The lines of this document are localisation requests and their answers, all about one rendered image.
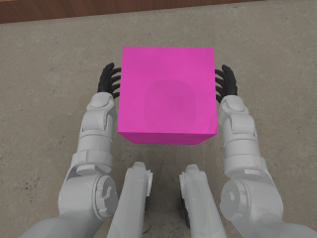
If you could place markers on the robot right thigh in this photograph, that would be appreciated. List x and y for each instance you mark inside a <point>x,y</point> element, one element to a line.
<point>204,218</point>

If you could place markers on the robot left forearm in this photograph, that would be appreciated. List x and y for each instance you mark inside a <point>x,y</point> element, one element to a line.
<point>93,155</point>

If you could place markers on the robot left shin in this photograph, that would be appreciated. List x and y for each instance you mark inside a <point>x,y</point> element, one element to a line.
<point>137,164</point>

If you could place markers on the robot left upper arm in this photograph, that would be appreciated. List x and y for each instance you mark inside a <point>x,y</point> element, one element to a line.
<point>84,204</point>

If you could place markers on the robot right upper arm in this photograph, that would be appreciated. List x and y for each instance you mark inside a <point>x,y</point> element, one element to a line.
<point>255,209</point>

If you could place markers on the robot left hand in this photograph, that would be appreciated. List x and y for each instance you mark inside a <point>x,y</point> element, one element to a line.
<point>106,80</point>

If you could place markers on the robot right hand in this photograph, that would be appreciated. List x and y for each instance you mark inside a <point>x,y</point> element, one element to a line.
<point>229,86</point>

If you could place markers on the carton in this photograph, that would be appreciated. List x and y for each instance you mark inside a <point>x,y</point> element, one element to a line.
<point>167,95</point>

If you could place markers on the robot right forearm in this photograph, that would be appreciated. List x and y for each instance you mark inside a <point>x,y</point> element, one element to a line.
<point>243,158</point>

